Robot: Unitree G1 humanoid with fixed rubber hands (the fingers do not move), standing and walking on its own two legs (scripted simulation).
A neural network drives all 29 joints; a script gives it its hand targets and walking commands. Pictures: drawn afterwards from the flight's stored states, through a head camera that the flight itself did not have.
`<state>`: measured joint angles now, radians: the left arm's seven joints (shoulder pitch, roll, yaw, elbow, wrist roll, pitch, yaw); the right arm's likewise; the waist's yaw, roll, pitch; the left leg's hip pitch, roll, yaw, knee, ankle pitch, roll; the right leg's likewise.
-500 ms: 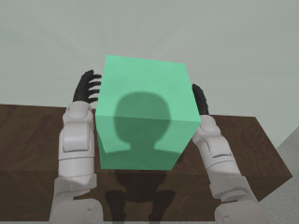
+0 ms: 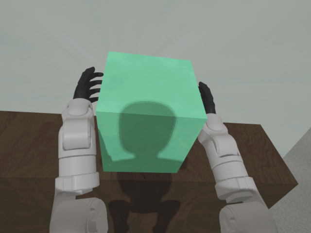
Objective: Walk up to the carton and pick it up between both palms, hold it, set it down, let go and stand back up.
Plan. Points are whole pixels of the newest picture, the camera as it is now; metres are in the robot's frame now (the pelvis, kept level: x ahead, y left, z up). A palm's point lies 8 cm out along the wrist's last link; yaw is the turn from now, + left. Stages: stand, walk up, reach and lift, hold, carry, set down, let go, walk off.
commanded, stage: hold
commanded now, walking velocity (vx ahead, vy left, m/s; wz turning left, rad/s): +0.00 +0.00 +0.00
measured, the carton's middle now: (145, 117) +0.37 +0.02 +0.14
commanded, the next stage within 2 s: none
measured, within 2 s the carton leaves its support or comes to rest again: neither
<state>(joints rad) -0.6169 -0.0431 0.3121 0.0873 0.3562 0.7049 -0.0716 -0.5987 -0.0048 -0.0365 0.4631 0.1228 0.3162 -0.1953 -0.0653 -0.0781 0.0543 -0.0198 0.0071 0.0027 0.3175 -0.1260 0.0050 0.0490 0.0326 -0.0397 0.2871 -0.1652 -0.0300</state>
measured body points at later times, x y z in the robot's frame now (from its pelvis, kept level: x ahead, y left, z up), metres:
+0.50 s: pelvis +0.00 +0.01 +0.00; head -0.04 +0.04 +0.45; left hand +0.38 +0.17 +0.20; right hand +0.37 -0.14 +0.17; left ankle +0.05 +0.12 -0.75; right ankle +0.01 -0.10 -0.75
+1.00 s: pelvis +0.01 +0.01 +0.00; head -0.03 +0.04 +0.45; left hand +0.37 +0.17 +0.20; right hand +0.37 -0.13 +0.18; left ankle +0.05 +0.12 -0.75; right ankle +0.01 -0.10 -0.75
